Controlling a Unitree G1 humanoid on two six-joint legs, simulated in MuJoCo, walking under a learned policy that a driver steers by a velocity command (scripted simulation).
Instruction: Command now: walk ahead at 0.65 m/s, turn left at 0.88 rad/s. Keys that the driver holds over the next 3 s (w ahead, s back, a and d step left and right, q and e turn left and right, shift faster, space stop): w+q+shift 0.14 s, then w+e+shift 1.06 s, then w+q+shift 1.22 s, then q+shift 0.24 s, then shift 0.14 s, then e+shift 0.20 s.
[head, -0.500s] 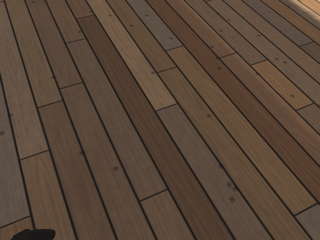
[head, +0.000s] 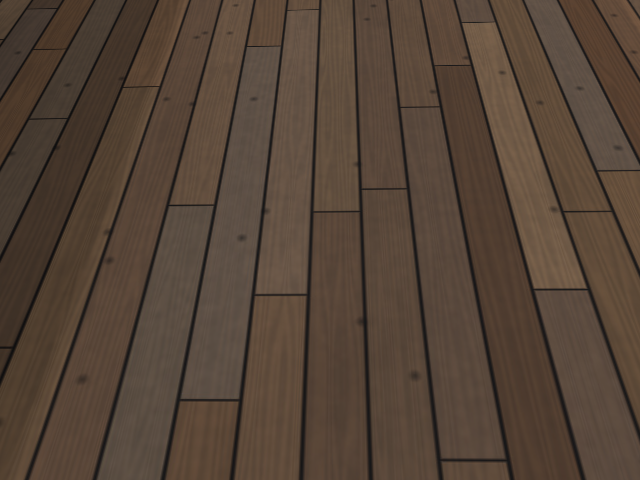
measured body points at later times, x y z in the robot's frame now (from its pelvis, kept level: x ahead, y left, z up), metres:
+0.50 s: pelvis +0.33 +0.16 +0.00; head +0.34 +0.17 +0.44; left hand +0.37 +0.43 -0.14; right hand +0.39 -0.10 -0.13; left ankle +0.24 +0.19 -0.74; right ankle +0.43 +0.02 -0.64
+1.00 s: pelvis +0.78 +0.20 -0.01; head +0.80 +0.19 +0.44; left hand +0.82 +0.48 -0.14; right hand +0.99 -0.06 -0.05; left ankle +1.03 +0.35 -0.68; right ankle +0.65 +0.19 -0.74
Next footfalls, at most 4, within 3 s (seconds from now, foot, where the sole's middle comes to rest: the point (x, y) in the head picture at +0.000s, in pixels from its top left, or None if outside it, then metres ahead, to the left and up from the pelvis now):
0.22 left None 0.27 0.20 -0.78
0.72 right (282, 401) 0.69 0.18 -0.78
1.10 left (262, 250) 1.14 0.28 -0.78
1.52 right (408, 207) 1.32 -0.13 -0.78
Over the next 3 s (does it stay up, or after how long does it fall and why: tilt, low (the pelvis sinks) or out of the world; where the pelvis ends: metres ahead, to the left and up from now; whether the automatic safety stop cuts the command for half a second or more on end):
stays up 2.31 -0.12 -0.01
